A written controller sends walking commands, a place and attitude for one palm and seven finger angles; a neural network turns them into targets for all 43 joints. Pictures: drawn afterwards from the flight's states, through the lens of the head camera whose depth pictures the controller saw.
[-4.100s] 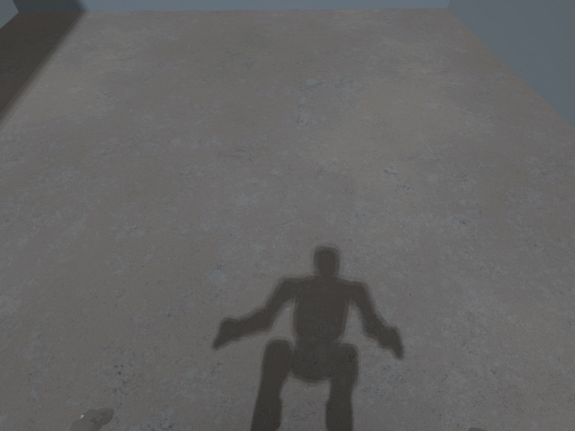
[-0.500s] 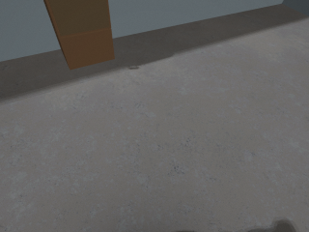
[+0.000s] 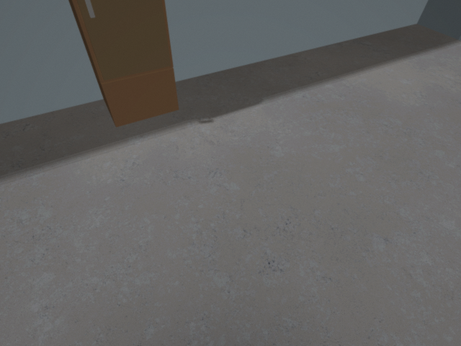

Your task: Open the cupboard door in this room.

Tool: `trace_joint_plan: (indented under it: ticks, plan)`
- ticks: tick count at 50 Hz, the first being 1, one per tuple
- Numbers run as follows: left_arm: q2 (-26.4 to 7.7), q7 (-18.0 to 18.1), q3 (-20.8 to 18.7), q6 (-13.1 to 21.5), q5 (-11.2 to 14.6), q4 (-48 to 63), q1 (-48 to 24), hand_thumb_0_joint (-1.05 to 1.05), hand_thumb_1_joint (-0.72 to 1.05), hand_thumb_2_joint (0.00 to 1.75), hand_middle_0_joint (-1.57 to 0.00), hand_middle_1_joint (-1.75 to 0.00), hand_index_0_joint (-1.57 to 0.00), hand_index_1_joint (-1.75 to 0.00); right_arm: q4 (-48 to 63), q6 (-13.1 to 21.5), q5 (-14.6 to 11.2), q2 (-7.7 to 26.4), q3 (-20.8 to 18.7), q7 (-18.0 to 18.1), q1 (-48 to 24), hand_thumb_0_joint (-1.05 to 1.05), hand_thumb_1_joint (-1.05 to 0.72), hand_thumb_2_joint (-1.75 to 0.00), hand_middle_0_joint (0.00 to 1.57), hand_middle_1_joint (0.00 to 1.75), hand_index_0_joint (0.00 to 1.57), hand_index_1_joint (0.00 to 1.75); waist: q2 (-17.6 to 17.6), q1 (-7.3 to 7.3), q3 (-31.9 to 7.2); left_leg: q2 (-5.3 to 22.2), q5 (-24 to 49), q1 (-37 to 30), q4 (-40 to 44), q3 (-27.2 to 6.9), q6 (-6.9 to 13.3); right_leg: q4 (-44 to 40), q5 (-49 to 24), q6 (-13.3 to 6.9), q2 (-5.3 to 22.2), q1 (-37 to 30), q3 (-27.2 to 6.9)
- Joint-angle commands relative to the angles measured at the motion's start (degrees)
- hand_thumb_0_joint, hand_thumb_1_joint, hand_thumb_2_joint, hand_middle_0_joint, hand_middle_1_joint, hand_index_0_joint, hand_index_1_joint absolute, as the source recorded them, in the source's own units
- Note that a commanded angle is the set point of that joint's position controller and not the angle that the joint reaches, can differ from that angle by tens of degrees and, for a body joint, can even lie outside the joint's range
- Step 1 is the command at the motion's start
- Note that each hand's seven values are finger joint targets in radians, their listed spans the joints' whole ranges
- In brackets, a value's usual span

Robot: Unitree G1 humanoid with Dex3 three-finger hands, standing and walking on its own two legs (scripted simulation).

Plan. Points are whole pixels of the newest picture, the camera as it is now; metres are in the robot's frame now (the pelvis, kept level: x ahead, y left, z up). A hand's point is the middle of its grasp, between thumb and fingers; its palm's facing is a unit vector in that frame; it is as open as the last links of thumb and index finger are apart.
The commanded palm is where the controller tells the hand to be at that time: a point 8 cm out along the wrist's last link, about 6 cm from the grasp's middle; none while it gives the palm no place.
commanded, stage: turn or walk to find it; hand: left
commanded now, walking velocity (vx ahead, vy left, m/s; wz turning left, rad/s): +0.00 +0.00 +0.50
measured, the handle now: (87, 1) +1.56 +0.80 +0.02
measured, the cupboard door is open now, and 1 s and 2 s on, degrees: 0 0 0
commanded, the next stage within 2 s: stand and wait in 0.62 s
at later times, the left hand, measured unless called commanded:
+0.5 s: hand out of the picture +0.00 +0.23 -0.19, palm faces +0.25 -0.95 -0.21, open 7.4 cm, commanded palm none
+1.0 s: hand out of the picture +0.03 +0.17 -0.15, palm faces +0.36 -0.90 -0.24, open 7.3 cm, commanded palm none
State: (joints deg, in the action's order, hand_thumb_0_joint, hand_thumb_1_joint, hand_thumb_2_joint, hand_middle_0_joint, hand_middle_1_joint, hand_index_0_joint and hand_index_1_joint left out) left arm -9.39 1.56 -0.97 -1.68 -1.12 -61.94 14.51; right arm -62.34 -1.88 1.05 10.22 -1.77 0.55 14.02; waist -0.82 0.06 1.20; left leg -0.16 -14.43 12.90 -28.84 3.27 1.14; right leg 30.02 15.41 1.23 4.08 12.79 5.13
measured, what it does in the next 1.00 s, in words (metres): steps on the spot, turning left: left foot, then right foot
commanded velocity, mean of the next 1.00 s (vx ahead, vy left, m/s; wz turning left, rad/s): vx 0.09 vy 0.00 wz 0.26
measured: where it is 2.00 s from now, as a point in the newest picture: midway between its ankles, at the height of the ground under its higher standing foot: outside the picture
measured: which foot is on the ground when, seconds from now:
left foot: down 0.00-0.18, up 0.20-0.40, down 0.42-0.82, up 0.84-1.00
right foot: down 0.00-0.40, up 0.42-0.78, down 0.80-1.00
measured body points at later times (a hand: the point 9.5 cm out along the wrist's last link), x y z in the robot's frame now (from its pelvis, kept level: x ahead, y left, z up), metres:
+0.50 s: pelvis -0.02 +0.02 -0.01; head +0.00 +0.05 +0.43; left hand -0.02 +0.28 -0.17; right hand +0.10 -0.22 -0.15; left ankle -0.03 +0.12 -0.74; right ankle -0.01 -0.12 -0.69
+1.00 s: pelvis +0.07 +0.00 +0.01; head +0.10 -0.02 +0.46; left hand +0.02 +0.22 -0.14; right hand +0.17 -0.22 -0.16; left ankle +0.01 +0.13 -0.69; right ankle +0.11 -0.08 -0.74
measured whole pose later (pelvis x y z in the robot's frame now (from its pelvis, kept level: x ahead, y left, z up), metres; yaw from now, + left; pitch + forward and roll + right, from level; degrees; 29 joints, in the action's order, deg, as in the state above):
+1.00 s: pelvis +0.07 +0.00 +0.01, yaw +20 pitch -1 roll +1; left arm -8.1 1.2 -0.6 1.7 -1.2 -60.4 15.4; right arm -61.6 -1.8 1.0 11.2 -2.4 0.3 14.5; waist 2.8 0.2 2.4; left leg 2.7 -22.0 20.7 -48.3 0.9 -1.8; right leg 25.1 13.4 -2.9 1.2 10.9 7.8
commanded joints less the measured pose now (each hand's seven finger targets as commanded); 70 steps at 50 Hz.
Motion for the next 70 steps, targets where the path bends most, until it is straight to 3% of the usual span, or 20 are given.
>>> trace_joint_plan:
  ticks: [1, 6, 9, 11, 18, 19, 20, 21, 22, 26, 35, 38, 39, 41, 42, 47, 51, 59, 61, 70]
  plan:
    - [-6.26, 0.37, -1.98, 0.62, 0.23, 3.52, 2.26, 0.00, 0.90, 0.90, -0.20, -0.30, -0.20, -0.30, 3.80, 1.46, -0.04, 7.92, -1.31, 0.41, -0.44, 0.00, -0.90, -0.90, 0.20, 0.30, 0.20, 0.30, 6.99, 1.53, 2.62, 9.34, -0.86, 8.31, 12.53, -14.33, 2.84, -0.95, 0.46, 0.10, 1.78, -1.13, -0.76]
    - [-7.14, 0.42, -3.16, 0.97, 0.19, 5.38, 3.16, 0.00, 0.90, 0.90, -0.20, -0.30, -0.20, -0.30, 6.29, 0.98, 0.11, 8.10, -2.13, 0.21, 0.18, 0.00, -0.90, -0.90, 0.20, 0.30, 0.20, 0.30, 4.44, 1.62, -1.22, 7.59, 1.58, 10.43, 7.63, -13.82, 2.76, -2.18, 1.48, -0.66, 3.72, -3.32, -2.21]
    - [-11.63, 0.72, -4.63, 1.10, -0.19, 7.24, 3.23, 0.00, 0.90, 0.90, -0.20, -0.30, -0.20, -0.30, 7.96, 0.07, 0.19, 5.15, -2.34, -0.22, 1.58, 0.00, -0.90, -0.90, 0.20, 0.30, 0.20, 0.30, -11.77, 2.12, -2.19, 0.55, -4.74, 16.04, -9.97, -3.35, -0.90, -12.76, 6.19, -6.90, 17.29, -5.34, -12.08]
    - [-11.67, 1.11, -4.75, 1.26, -0.53, 8.55, 1.60, 0.00, 0.90, 0.90, -0.20, -0.30, -0.20, -0.30, 9.18, -0.50, 0.30, 5.83, -3.24, -0.49, -0.81, 0.00, -0.90, -0.90, 0.20, 0.30, 0.20, 0.30, -10.27, 2.32, -1.53, 2.28, -14.35, 16.68, -28.38, -2.84, -1.64, -15.05, -1.10, -11.46, 22.71, -1.09, -13.16]
    - [-13.22, 0.51, -4.99, 0.75, -0.55, 9.46, -1.38, 0.00, 0.90, 0.90, -0.20, -0.30, -0.20, -0.30, 9.34, 0.25, 0.02, 4.39, -2.66, -1.26, 2.15, 0.00, -0.90, -0.90, 0.20, 0.30, 0.20, 0.30, -6.67, -0.76, -2.11, 2.17, -2.26, 2.28, -6.09, 3.94, -3.08, -0.09, -13.58, -4.45, 16.43, 2.54, 3.78]
    - [-12.35, 0.26, -4.73, 0.27, -0.10, 10.01, -1.57, 0.00, 0.90, 0.90, -0.20, -0.30, -0.20, -0.30, 9.09, 0.62, 0.12, 6.47, -3.11, -1.39, 4.04, 0.00, -0.90, -0.90, 0.20, 0.30, 0.20, 0.30, -0.80, -2.20, -2.79, 3.79, 3.19, -3.09, 0.99, 0.62, -2.27, 6.40, -7.51, -1.80, 14.14, 7.09, 5.21]
    - [-8.86, -0.24, -4.31, -0.09, 0.27, 11.61, -1.28, 0.00, 0.90, 0.90, -0.20, -0.30, -0.20, -0.30, 9.70, 0.99, 0.58, 11.91, -4.19, -1.30, 5.43, 0.00, -0.90, -0.90, 0.20, 0.30, 0.20, 0.30, 15.20, -2.81, -2.27, 14.82, 5.63, -6.37, 8.01, -17.70, 2.46, 17.65, 11.43, 2.45, 6.53, 17.98, 7.38]
    - [-7.42, -0.57, -3.64, -0.12, -0.11, 14.43, -5.34, 0.00, 0.90, 0.90, -0.20, -0.30, -0.20, -0.30, 9.56, 1.09, 1.11, 16.35, -4.97, -0.94, 8.62, 0.00, -0.90, -0.90, 0.20, 0.30, 0.20, 0.30, 19.67, -5.41, -1.77, 23.25, -1.00, -4.35, 15.00, -29.07, 8.89, 29.31, 22.22, 2.87, 2.01, 22.25, 4.11]
    - [-7.20, -0.63, -3.67, -0.33, -0.49, 14.69, -7.97, 0.00, 0.90, 0.90, -0.20, -0.30, -0.20, -0.30, 8.56, 1.54, 1.11, 16.46, -5.14, -0.33, 9.25, 0.00, -0.90, -0.90, 0.20, 0.30, 0.20, 0.30, 16.78, -5.83, -2.97, 22.65, -12.85, -4.16, 17.20, -31.60, 9.64, 35.30, 19.36, 2.05, 2.60, 25.33, -1.41]
    - [-7.75, -2.71, -3.98, 1.36, -0.86, 11.57, -4.76, 0.00, 0.90, 0.90, -0.20, -0.30, -0.20, -0.30, 10.87, 3.44, 0.81, 11.48, -3.26, 0.33, 1.51, 0.00, -0.90, -0.90, 0.20, 0.30, 0.20, 0.30, 7.89, -1.64, -0.63, 14.83, -15.44, -0.82, 17.08, -21.66, 7.34, 35.28, 5.98, 1.86, 2.81, 23.26, -3.27]
    - [-4.82, -2.72, -2.25, 2.38, -0.30, 12.05, -5.64, 0.00, 0.90, 0.90, -0.20, -0.30, -0.20, -0.30, 8.22, 3.64, 0.68, 10.71, -3.19, 0.46, 5.17, 0.00, -0.90, -0.90, 0.20, 0.30, 0.20, 0.30, 8.40, -2.59, 0.01, 13.07, 4.15, -6.27, 13.64, -16.69, 9.15, 10.50, 7.56, 2.29, -0.41, 14.05, -0.14]
    - [-4.77, -2.10, -2.00, 3.14, -0.09, 8.35, 2.96, 0.00, 0.90, 0.90, -0.20, -0.30, -0.20, -0.30, 7.30, 3.22, 0.31, 9.72, -2.68, 0.60, 2.79, 0.00, -0.90, -0.90, 0.20, 0.30, 0.20, 0.30, 6.13, 1.56, -2.42, 9.71, 9.94, -1.46, 4.80, -11.62, 5.48, -4.07, -2.90, 1.96, -2.18, -0.89, 1.56]
    - [-7.11, -1.58, -2.34, 3.71, -0.29, 6.84, 5.84, 0.00, 0.90, 0.90, -0.20, -0.30, -0.20, -0.30, 6.79, 3.41, -0.14, 7.45, -2.23, 0.41, 3.51, 0.00, -0.90, -0.90, 0.20, 0.30, 0.20, 0.30, 0.87, 2.53, -2.91, 6.72, 4.49, 4.93, -0.63, -8.77, 2.81, -7.93, -6.29, 1.22, 1.41, -9.69, -2.79]
    - [-14.52, -0.66, -3.24, 3.99, -0.31, 6.02, 10.00, 0.00, 0.90, 0.90, -0.20, -0.30, -0.20, -0.30, 8.46, 2.72, -0.22, 5.31, -1.72, 0.16, 3.34, 0.00, -0.90, -0.90, 0.20, 0.30, 0.20, 0.30, -15.77, 3.58, -2.40, -0.27, -20.59, 16.79, -18.60, -3.37, -1.45, -16.01, -8.79, -7.84, 21.32, -11.89, -25.55]
    - [-13.22, -0.59, -3.06, 4.11, 0.11, 6.10, 7.42, 0.00, 0.90, 0.90, -0.20, -0.30, -0.20, -0.30, 7.70, 1.73, 0.12, 6.42, -2.00, 0.24, 2.30, 0.00, -0.90, -0.90, 0.20, 0.30, 0.20, 0.30, -16.28, 2.86, 0.45, 1.84, -18.34, 15.51, -23.27, -6.18, -1.49, -18.80, -5.03, -8.79, 20.38, -4.67, -26.00]
    - [-6.18, -0.18, -0.84, 4.58, 0.23, 4.36, 1.95, 0.00, 0.90, 0.90, -0.20, -0.30, -0.20, -0.30, 2.32, 1.04, -0.12, 2.41, -0.97, 0.02, 4.03, 0.00, -0.90, -0.90, 0.20, 0.30, 0.20, 0.30, -6.23, -0.78, 0.38, 3.82, -6.84, 9.02, -21.93, -3.00, -3.46, -14.28, -27.86, -7.29, 11.18, -3.02, -7.80]
    - [-6.68, 0.10, -0.63, 4.38, 0.18, 1.40, 4.31, 0.00, 0.90, 0.90, -0.20, -0.30, -0.20, -0.30, 1.32, 1.14, -0.41, 1.74, -0.27, 0.33, 1.88, 0.00, -0.90, -0.90, 0.20, 0.30, 0.20, 0.30, -6.82, 0.48, -1.86, 3.67, -6.27, 6.81, -13.22, -0.96, -4.12, -12.30, -35.36, -8.18, 10.45, -7.17, -6.80]
    - [-3.43, 0.54, 0.00, 3.24, 0.68, -1.91, 5.41, 0.00, 0.90, 0.90, -0.20, -0.30, -0.20, -0.30, -2.17, 3.03, -0.40, 4.58, 0.31, 1.53, 1.85, 0.00, -0.90, -0.90, 0.20, 0.30, 0.20, 0.30, 1.27, 0.36, -2.09, 9.78, 21.20, -9.02, 5.08, -2.91, -1.53, -9.42, -17.07, -1.81, 4.06, -1.01, -3.85]
    - [-3.67, 0.50, 0.31, 2.40, 0.69, -3.02, 5.01, 0.00, 0.90, 0.90, -0.20, -0.30, -0.20, -0.30, -2.55, 2.98, -0.66, 3.71, 0.61, 1.78, 0.10, 0.00, -0.90, -0.90, 0.20, 0.30, 0.20, 0.30, 7.59, 0.57, 1.13, 9.45, 18.61, -6.15, 7.39, -4.00, -0.62, -10.56, -10.15, -0.74, 3.46, -2.08, -3.40]
    - [-4.32, 0.54, -0.11, 1.81, 0.49, -2.53, 5.37, 0.00, 0.90, 0.90, -0.20, -0.30, -0.20, -0.30, -0.43, 2.45, -0.48, 4.83, 0.24, 1.37, -0.02, 0.00, -0.90, -0.90, 0.20, 0.30, 0.20, 0.30, 4.53, 0.88, 1.38, 8.33, 11.67, -1.61, 9.23, -7.06, 0.37, -9.47, -5.56, -0.43, 4.14, -3.63, -1.57]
